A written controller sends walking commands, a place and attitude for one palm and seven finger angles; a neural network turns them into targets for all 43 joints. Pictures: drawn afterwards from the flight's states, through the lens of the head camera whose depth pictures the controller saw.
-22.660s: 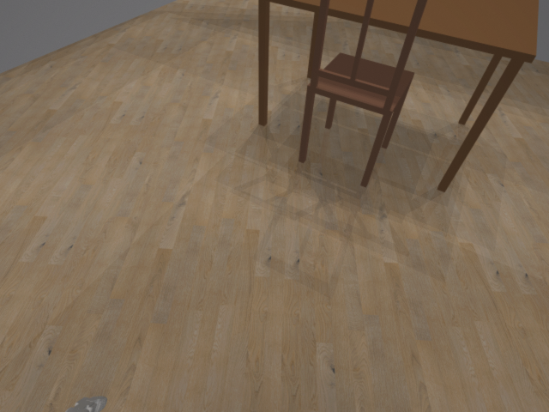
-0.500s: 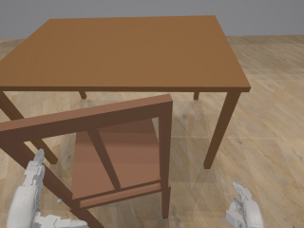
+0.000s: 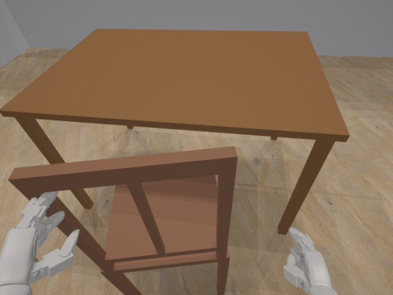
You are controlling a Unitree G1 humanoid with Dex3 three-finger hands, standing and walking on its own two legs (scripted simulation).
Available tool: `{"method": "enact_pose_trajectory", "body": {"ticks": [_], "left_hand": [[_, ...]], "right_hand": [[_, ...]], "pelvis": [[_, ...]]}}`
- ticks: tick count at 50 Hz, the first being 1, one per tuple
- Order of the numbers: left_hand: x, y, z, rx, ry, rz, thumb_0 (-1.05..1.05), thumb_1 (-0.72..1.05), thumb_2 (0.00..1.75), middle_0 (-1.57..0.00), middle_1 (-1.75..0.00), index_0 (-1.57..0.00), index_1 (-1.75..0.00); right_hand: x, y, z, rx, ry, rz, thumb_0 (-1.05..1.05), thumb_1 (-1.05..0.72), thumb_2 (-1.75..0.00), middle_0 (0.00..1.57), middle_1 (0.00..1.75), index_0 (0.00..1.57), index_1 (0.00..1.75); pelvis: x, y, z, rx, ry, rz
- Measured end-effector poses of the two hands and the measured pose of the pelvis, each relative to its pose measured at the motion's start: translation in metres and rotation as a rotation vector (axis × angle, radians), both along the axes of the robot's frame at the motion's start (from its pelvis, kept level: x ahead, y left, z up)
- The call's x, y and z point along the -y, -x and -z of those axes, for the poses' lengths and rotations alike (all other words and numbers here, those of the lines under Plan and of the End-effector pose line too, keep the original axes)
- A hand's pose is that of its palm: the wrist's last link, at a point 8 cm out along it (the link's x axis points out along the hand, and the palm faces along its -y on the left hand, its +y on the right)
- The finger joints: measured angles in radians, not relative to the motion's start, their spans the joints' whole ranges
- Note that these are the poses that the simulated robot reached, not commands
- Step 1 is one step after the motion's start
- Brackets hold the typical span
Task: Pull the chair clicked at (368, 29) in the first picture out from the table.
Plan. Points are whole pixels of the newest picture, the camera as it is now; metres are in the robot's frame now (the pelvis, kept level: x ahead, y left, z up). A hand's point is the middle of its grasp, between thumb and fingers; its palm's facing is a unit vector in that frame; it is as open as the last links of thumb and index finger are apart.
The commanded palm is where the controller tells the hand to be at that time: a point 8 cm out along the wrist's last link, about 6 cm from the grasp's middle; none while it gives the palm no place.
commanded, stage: draw the hand back to the body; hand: left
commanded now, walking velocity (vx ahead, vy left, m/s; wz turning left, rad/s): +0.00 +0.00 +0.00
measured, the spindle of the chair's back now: (149, 222) +0.27 +0.17 -0.04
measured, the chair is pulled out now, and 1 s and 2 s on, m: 0.19 0.19 0.19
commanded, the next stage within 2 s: step back with the hand held close in 0.40 s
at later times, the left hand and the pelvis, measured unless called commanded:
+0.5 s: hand (65, 246) +0.15 +0.25 +0.09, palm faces +0.41 -0.79 -0.46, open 7.3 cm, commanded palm +0.14 +0.28 +0.18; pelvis +0.00 -0.02 +0.00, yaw +0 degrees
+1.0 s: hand (42, 258) +0.12 +0.26 +0.12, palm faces +0.23 -0.79 -0.57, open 7.1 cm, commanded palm +0.08 +0.30 +0.18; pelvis -0.07 +0.00 +0.00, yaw +0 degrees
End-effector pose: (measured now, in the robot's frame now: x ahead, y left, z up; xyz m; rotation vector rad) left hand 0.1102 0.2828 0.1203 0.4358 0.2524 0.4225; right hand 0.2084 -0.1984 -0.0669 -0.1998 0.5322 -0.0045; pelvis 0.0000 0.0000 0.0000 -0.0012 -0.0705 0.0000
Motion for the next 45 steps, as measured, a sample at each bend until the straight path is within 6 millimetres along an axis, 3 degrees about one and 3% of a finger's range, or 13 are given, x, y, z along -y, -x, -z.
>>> {"method": "enact_pose_trajectory", "body": {"ticks": [11, 20, 28, 36, 45], "left_hand": [[-0.002, -0.003, -0.002, 0.011, -0.017, -0.066, 0.01, 0.84, 0.87, -0.36, -0.38, -0.28, -0.31], [0.003, -0.003, 0.0, 0.018, -0.015, -0.081, 0.01, 0.88, 0.9, -0.32, -0.37, -0.25, -0.31], [0.003, -0.003, 0.0, 0.019, -0.012, -0.073, 0.01, 0.89, 0.9, -0.31, -0.36, -0.24, -0.31], [-0.008, -0.004, -0.002, 0.001, -0.045, -0.024, 0.01, 0.89, 0.9, -0.32, -0.37, -0.26, -0.31], [-0.013, 0.006, -0.011, -0.053, -0.112, 0.088, 0.01, 0.89, 0.9, -0.24, -0.32, -0.26, -0.31]], "right_hand": [[0.023, 0.005, 0.004, -0.013, 0.018, 0.005, 0.01, -0.9, -0.9, 0.2, 0.3, 0.21, 0.3], [0.039, 0.014, 0.006, -0.019, 0.032, 0.033, 0.01, -0.9, -0.9, 0.2, 0.3, 0.21, 0.3], [0.039, 0.016, 0.007, -0.017, 0.022, 0.038, 0.02, -0.9, -0.9, 0.2, 0.3, 0.2, 0.3], [0.029, 0.028, 0.01, -0.099, 0.031, 0.034, 0.01, -0.9, -0.9, 0.2, 0.3, 0.21, 0.3], [0.026, 0.063, 0.018, -0.156, 0.042, 0.085, 0.01, -0.9, -0.9, 0.2, 0.3, 0.21, 0.3]], "pelvis": [[0.012, -0.001, 0.0, 0.008, -0.006, -0.003], [0.018, 0.0, 0.0, 0.01, -0.006, -0.003], [0.018, 0.001, 0.001, 0.011, -0.006, -0.001], [0.013, 0.022, 0.0, -0.022, 0.011, -0.001], [0.002, 0.05, 0.001, -0.076, 0.027, 0.009]]}}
